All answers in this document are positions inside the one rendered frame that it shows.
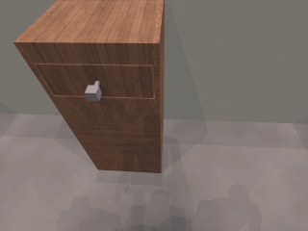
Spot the cabinet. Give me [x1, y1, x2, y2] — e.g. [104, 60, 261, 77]
[13, 0, 165, 173]

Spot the handle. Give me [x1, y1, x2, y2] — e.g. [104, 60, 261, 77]
[85, 81, 102, 102]

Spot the drawer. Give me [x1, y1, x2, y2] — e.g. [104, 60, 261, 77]
[36, 63, 155, 98]

